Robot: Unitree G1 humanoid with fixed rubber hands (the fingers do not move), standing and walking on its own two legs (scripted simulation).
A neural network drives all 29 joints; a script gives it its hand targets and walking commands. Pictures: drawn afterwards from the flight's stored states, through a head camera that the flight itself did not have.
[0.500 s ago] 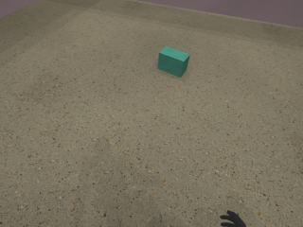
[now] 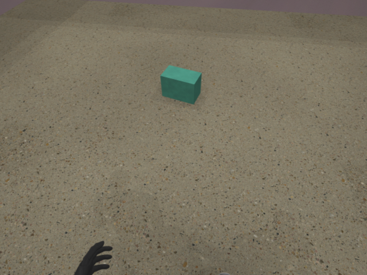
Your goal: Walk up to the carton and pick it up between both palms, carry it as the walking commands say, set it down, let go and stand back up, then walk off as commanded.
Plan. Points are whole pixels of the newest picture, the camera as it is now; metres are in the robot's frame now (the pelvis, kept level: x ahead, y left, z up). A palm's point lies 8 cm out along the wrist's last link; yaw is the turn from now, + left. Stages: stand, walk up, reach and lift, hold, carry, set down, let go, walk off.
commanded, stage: walk up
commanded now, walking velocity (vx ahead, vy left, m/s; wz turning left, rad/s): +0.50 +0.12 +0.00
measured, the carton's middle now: (181, 84) +1.58 -0.10 -0.65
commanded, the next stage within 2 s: none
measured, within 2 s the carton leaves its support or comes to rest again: neither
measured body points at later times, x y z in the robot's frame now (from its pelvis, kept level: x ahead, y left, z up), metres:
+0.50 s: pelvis +0.25 +0.04 +0.01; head +0.27 +0.05 +0.46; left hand +0.13 +0.26 -0.14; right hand +0.43 -0.18 -0.11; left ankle +0.35 +0.16 -0.72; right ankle +0.10 -0.11 -0.72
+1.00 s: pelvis +0.50 +0.00 +0.01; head +0.53 +0.00 +0.46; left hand +0.69 +0.21 -0.11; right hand +0.37 -0.23 -0.12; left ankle +0.35 +0.16 -0.72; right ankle +0.63 -0.14 -0.71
